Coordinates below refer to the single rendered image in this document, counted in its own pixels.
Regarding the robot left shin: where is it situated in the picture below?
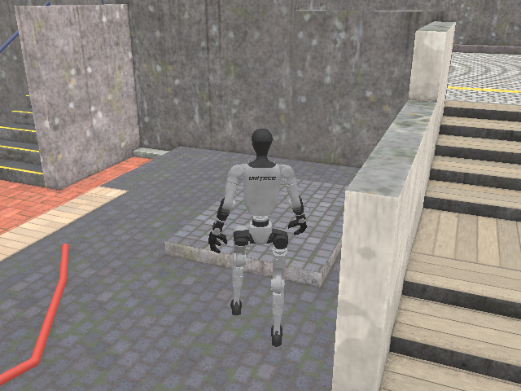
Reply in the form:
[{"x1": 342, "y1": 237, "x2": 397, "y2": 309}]
[{"x1": 232, "y1": 253, "x2": 243, "y2": 305}]

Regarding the robot right shin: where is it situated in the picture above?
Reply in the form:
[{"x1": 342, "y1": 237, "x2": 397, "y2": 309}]
[{"x1": 272, "y1": 279, "x2": 285, "y2": 335}]

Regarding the robot left hand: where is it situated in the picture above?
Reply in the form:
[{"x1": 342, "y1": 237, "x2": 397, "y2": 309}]
[{"x1": 208, "y1": 232, "x2": 227, "y2": 253}]

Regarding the left robot upper arm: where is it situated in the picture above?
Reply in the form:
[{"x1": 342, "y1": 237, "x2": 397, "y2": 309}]
[{"x1": 222, "y1": 164, "x2": 245, "y2": 210}]

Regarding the robot shin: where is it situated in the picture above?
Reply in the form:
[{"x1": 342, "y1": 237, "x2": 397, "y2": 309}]
[
  {"x1": 272, "y1": 279, "x2": 285, "y2": 335},
  {"x1": 232, "y1": 253, "x2": 243, "y2": 305}
]

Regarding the right robot upper arm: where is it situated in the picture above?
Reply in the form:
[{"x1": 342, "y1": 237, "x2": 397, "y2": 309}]
[{"x1": 278, "y1": 165, "x2": 301, "y2": 209}]

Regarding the robot right hand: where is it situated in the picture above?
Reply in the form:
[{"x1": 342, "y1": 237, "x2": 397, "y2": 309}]
[{"x1": 288, "y1": 220, "x2": 307, "y2": 235}]

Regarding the robot left forearm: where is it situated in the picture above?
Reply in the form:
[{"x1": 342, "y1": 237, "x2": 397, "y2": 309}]
[{"x1": 211, "y1": 197, "x2": 230, "y2": 235}]

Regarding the robot right forearm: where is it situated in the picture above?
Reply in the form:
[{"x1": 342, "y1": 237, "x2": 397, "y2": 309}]
[{"x1": 293, "y1": 196, "x2": 306, "y2": 223}]

